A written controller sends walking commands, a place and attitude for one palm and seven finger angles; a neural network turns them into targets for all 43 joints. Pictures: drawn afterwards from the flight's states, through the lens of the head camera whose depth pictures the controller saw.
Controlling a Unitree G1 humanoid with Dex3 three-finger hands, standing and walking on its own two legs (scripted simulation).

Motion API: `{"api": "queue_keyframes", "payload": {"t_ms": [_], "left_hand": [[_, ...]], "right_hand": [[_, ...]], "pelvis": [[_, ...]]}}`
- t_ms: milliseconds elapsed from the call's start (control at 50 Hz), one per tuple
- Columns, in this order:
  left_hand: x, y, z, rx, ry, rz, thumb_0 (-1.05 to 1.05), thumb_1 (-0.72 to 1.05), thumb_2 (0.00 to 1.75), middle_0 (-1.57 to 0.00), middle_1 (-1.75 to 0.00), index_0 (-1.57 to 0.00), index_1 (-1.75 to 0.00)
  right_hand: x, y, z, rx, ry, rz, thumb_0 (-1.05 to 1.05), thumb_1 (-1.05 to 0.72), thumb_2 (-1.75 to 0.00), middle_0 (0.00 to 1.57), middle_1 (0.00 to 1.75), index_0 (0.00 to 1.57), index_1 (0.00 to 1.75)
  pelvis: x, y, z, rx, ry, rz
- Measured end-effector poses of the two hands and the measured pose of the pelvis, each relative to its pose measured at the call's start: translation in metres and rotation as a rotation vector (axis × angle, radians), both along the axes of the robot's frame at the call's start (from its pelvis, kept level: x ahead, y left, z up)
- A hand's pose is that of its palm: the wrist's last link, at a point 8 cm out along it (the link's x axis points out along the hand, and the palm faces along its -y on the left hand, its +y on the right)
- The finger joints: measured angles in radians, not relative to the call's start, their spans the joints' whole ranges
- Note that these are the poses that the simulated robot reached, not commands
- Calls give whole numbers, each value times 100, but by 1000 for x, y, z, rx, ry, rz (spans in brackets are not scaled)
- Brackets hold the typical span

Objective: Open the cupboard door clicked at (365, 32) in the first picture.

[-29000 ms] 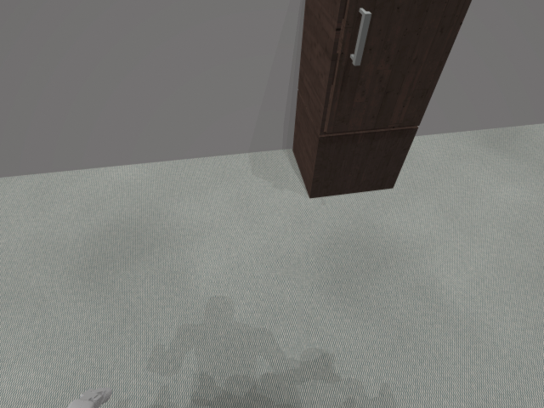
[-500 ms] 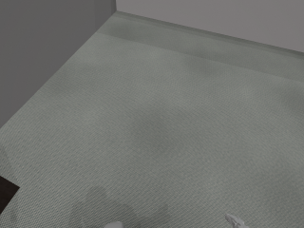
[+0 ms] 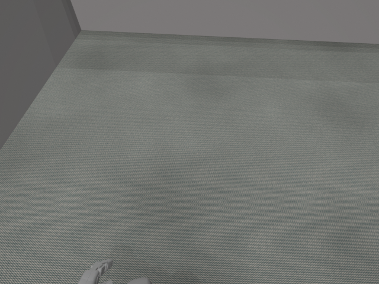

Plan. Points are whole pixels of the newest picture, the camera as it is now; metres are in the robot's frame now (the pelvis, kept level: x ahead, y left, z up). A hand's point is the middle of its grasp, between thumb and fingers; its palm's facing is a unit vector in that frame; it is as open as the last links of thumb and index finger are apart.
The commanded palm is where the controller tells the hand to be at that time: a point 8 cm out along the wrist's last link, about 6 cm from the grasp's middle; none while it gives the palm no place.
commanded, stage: walk to a spot facing it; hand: left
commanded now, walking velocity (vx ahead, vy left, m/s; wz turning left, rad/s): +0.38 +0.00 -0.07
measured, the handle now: out of the picture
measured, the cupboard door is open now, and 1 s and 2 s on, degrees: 38 38 38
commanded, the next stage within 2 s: turn to face it in 0.58 s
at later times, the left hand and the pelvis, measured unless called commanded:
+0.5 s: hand (105, 237) +0.25 +0.22 -0.17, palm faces +0.00 -0.99 -0.14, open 7.4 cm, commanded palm none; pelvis +0.23 +0.05 +0.01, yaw -5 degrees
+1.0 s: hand (157, 144) +0.54 +0.11 -0.15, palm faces -0.11 -0.98 -0.16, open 7.2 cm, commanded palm none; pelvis +0.40 -0.04 +0.01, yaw -6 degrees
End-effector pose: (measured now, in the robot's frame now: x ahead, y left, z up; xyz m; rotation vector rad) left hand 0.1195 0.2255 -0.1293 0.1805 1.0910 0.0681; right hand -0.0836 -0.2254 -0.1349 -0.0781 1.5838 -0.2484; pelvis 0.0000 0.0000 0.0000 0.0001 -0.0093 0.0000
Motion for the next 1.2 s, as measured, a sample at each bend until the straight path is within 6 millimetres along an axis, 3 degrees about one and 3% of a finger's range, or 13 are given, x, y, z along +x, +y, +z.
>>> {"api": "queue_keyframes", "payload": {"t_ms": [40, 120, 220, 280, 320, 400, 580, 700, 800, 860, 960, 1060, 1200], "left_hand": [[-6, -1, 0, -2, 51, 36, -1, 93, 90, -20, -30, -20, -30], [-10, 16, 0, 24, 134, 75, -3, 96, 90, -20, -30, -20, -30], [-17, 30, -10, 8, 259, 120, -2, 95, 90, -20, -30, -20, -30], [-15, 38, -21, -13, 335, 148, -1, 93, 90, -20, -30, -20, -30], [-8, 44, -31, -24, 383, 148, -1, 93, 90, -20, -30, -19, -30], [39, 51, -28, -28, 382, 117, 0, 92, 90, -20, -30, -19, -30], [200, 41, -1, -25, 200, 13, 0, 92, 90, -20, -29, -19, -30], [311, 10, 5, 18, 141, -130, 0, 92, 90, -20, -29, -19, -30], [396, -30, -3, 59, 25, -208, 0, 92, 90, -20, -29, -19, -30], [416, -49, 2, 45, -8, -193, 0, 92, 90, -20, -29, -19, -30], [415, -68, 5, -5, 16, -129, 0, 91, 90, -20, -30, -19, -30], [420, -54, 1, -23, 5, -35, -3, 94, 90, -20, -30, -20, -30], [404, -11, -31, -30, 81, 90, -1, 93, 90, -20, -30, -20, -30]], "right_hand": [[50, -5, 4, -12, -90, 17, 1, -91, -89, 20, 30, 20, 30], [149, -8, 11, -22, -259, 70, 1, -91, -90, 20, 30, 19, 30], [266, 4, 18, -28, -411, 148, 1, -91, -90, 20, 30, 19, 30], [329, 15, 18, -47, -487, 192, 1, -91, -90, 20, 30, 19, 30], [359, 21, 15, -70, -536, 204, 1, -91, -90, 20, 30, 20, 30], [373, 30, 19, -80, -519, 176, 0, -91, -89, 20, 30, 20, 30], [326, 30, 16, -56, -247, 16, 0, -94, -89, 20, 30, 20, 30], [302, 21, 6, -27, -107, -126, 1, -92, -89, 20, 30, 20, 30], [303, 7, -13, 18, 2, -198, 1, -92, -89, 20, 30, 20, 30], [328, -4, -13, 25, 14, -189, 1, -92, -89, 20, 30, 20, 30], [406, -26, -2, 7, -92, -118, 1, -92, -90, 20, 30, 19, 30], [488, -39, 6, -22, -218, -9, 1, -91, -90, 20, 30, 19, 30], [582, -40, 6, -95, -353, 155, 0, -91, -90, 20, 30, 20, 30]], "pelvis": [[17, -2, 6, 1, 4, -7], [53, -1, 12, -4, 13, -18], [105, 13, 8, -22, 9, -26], [141, 27, -2, -26, 1, -31], [161, 36, -10, -29, -4, -44], [192, 44, -5, -12, -13, -67], [262, 40, 15, -2, 3, -126], [311, 16, 9, 14, 13, -198], [352, -19, -10, 31, 18, -204], [368, -28, -5, 13, 5, -171], [391, -37, 7, 18, 3, -123], [408, -36, 8, 4, 9, -58], [434, -16, -13, -26, 21, 30]]}}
